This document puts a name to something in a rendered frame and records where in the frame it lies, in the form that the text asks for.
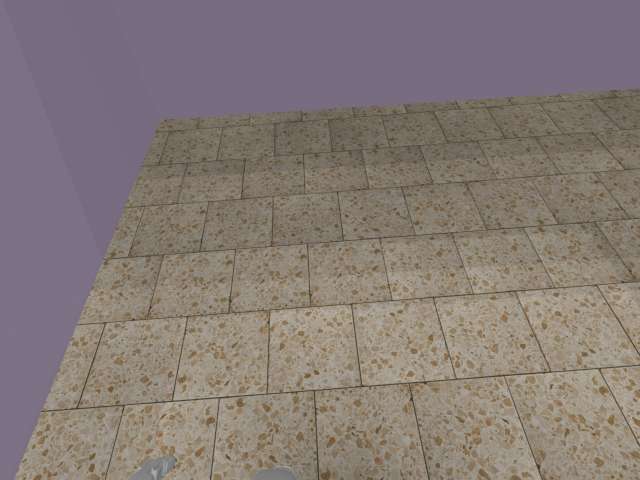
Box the left robot hand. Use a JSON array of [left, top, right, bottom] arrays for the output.
[[127, 455, 176, 480]]

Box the robot left shin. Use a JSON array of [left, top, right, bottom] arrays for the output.
[[275, 466, 295, 476]]

